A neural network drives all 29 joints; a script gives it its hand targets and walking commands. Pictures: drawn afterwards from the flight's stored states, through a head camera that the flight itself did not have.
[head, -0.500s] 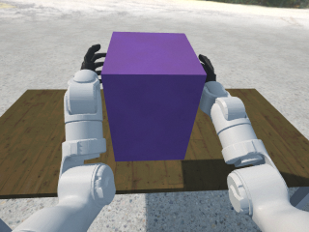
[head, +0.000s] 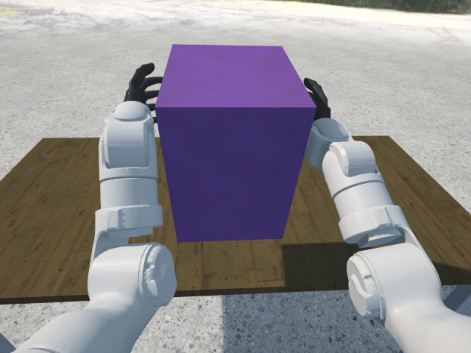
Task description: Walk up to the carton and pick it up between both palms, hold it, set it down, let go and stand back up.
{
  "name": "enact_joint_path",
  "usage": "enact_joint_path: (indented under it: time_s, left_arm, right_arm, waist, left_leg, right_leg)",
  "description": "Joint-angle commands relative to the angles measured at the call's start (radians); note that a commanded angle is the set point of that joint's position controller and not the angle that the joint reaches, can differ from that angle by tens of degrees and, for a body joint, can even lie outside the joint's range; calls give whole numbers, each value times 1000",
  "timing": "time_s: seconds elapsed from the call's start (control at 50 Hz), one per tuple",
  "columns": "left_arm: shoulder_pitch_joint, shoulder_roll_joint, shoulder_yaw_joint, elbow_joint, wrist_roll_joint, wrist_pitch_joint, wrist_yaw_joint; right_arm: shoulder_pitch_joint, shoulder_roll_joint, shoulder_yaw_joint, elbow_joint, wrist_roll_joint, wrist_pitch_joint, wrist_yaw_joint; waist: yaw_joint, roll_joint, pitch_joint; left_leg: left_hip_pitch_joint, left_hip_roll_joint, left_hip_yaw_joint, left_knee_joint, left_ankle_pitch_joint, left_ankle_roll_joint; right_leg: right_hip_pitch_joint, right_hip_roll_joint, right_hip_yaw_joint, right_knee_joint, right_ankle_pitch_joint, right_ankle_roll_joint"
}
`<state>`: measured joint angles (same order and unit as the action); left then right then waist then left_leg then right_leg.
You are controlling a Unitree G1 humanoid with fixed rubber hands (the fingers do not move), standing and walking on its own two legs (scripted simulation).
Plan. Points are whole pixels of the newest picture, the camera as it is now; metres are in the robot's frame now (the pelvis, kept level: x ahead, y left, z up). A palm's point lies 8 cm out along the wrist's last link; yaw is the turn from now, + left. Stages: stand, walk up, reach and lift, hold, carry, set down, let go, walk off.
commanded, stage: hold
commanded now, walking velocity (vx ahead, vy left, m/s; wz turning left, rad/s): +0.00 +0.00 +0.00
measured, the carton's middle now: (229, 144) +0.39 +0.00 +0.23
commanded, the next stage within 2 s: none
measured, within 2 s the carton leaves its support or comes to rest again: neither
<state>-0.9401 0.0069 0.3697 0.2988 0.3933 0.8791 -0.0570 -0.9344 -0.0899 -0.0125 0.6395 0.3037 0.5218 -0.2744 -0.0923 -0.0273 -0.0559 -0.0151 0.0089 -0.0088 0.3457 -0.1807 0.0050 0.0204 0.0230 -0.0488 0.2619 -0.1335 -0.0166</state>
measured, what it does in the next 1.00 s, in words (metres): stands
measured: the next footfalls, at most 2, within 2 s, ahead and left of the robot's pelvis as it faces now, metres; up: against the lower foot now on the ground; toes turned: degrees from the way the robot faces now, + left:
none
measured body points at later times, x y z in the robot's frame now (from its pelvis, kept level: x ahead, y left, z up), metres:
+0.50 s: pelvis +0.00 +0.00 +0.00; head -0.09 +0.02 +0.44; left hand +0.38 +0.14 +0.30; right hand +0.38 -0.14 +0.27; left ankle +0.02 +0.11 -0.75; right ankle +0.02 -0.11 -0.75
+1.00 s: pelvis +0.00 +0.00 +0.00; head -0.08 +0.02 +0.44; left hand +0.38 +0.15 +0.30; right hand +0.38 -0.13 +0.27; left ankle +0.02 +0.11 -0.75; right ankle +0.02 -0.11 -0.75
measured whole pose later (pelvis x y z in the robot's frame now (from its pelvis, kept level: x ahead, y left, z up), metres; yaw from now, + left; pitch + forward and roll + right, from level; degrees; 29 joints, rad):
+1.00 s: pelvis +0.00 +0.00 +0.00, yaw +0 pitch -8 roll -1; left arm -0.95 0.01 0.37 0.31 0.40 0.88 -0.06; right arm -0.93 -0.08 -0.03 0.63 0.29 0.53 -0.27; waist -0.09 -0.03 -0.06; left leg -0.02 0.00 -0.01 0.35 -0.18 0.01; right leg 0.01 0.03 -0.03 0.27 -0.14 -0.02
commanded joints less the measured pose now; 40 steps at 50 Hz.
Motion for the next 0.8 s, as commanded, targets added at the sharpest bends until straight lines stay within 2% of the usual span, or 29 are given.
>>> enact_joint_path:
  time_s: [0.0,0.02,0.08,0.12,0.18,0.2,0.22,0.24,0.28,0.32,0.34,0.36,0.42,0.46,0.48,0.52,0.6,0.66,0.72,0.74,0.78]
  left_arm:
    - [-554,-551,-370,-34,-182,-53,-140]
    - [-554,-556,-380,-43,-186,-52,-142]
    - [-577,-573,-406,-55,-189,-47,-147]
    - [-599,-575,-398,-41,-181,-49,-145]
    - [-607,-582,-382,-5,-180,-56,-141]
    - [-610,-577,-382,-10,-184,-59,-139]
    - [-596,-582,-384,-3,-183,-57,-140]
    - [-603,-589,-397,-41,-196,-61,-141]
    - [-595,-589,-407,-38,-209,-59,-141]
    - [-574,-581,-404,-45,-205,-57,-141]
    - [-568,-581,-403,-41,-202,-55,-141]
    - [-569,-568,-386,-25,-193,-54,-141]
    - [-569,-550,-353,28,-165,-48,-149]
    - [-588,-548,-346,-5,-163,-51,-149]
    - [-577,-539,-338,21,-158,-46,-151]
    - [-581,-547,-354,-17,-173,-54,-146]
    - [-559,-577,-403,-68,-199,-52,-146]
    - [-545,-575,-404,-56,-192,-46,-148]
    - [-564,-581,-412,-66,-180,-40,-153]
    - [-573,-583,-416,-68,-189,-42,-154]
    - [-583,-576,-403,-41,-183,-43,-152]
  right_arm:
    - [-879,615,291,-349,147,-44,83]
    - [-887,621,293,-368,147,-48,83]
    - [-878,603,272,-357,137,-44,82]
    - [-894,608,266,-333,131,-40,90]
    - [-922,620,240,-327,104,-47,102]
    - [-919,630,241,-322,103,-48,104]
    - [-908,623,240,-325,102,-48,102]
    - [-903,628,252,-346,113,-51,97]
    - [-920,626,270,-382,129,-50,83]
    - [-907,624,282,-389,137,-49,80]
    - [-902,616,281,-383,140,-47,79]
    - [-912,611,281,-378,140,-46,81]
    - [-897,600,243,-307,106,-38,93]
    - [-892,611,249,-308,109,-39,95]
    - [-894,608,243,-307,108,-38,94]
    - [-895,621,264,-337,123,-43,92]
    - [-873,606,286,-391,147,-45,78]
    - [-888,599,291,-403,150,-42,76]
    - [-853,585,266,-342,133,-33,86]
    - [-875,599,264,-371,129,-40,88]
    - [-891,604,254,-352,117,-39,92]
  waist:
    - [-2,25,-312]
    - [3,24,-316]
    - [-22,56,-303]
    - [-13,66,-267]
    - [-2,48,-271]
    - [-3,39,-288]
    - [-9,53,-282]
    - [-19,56,-325]
    - [-24,55,-347]
    - [-13,48,-356]
    - [-18,49,-359]
    - [-6,44,-340]
    - [4,31,-244]
    - [8,25,-270]
    - [7,22,-262]
    - [8,28,-311]
    - [-23,50,-351]
    - [-15,48,-313]
    - [-27,77,-261]
    - [-27,70,-282]
    - [-24,56,-270]
  left_leg:
    - [-2,-59,31,-37,218,-14]
    - [-4,-58,29,-37,218,-13]
    - [0,-52,29,-42,200,-28]
    - [-34,-50,33,-56,161,-24]
    - [-89,-45,36,-82,74,-3]
    - [-82,-46,36,-80,89,-2]
    - [-72,-47,35,-70,112,-9]
    - [-50,-50,31,-56,142,-14]
    - [-25,-59,29,-36,177,-18]
    - [-4,-59,29,-32,203,-19]
    - [-1,-57,27,-32,206,-21]
    - [-13,-59,32,-39,185,-16]
    - [-66,-44,36,-82,81,-2]
    - [-64,-46,36,-83,93,0]
    - [-58,-49,38,-79,92,3]
    - [-37,-51,35,-64,142,0]
    - [24,-56,25,-18,269,-31]
    - [9,-55,27,-25,245,-28]
    - [-23,-43,28,-52,192,-36]
    - [-28,-48,30,-51,174,-28]
    - [-44,-45,28,-64,136,-17]
  right_leg:
    - [161,54,12,1,215,64]
    - [164,53,10,-2,207,63]
    - [149,57,6,-5,170,56]
    - [133,54,9,-9,124,49]
    - [131,54,10,-8,57,48]
    - [137,52,11,-4,75,52]
    - [138,49,16,-4,103,51]
    - [157,50,14,3,139,54]
    - [165,47,19,4,191,61]
    - [168,55,13,6,207,62]
    - [169,54,11,5,207,60]
    - [159,51,11,-1,183,61]
    - [137,52,7,-12,73,54]
    - [148,52,12,-5,94,56]
    - [140,46,15,-11,97,58]
    - [152,53,14,-3,139,58]
    - [171,59,12,8,264,58]
    - [160,61,9,-2,225,56]
    - [146,60,7,-2,148,44]
    - [147,54,8,-5,140,49]
    - [139,51,8,-6,112,51]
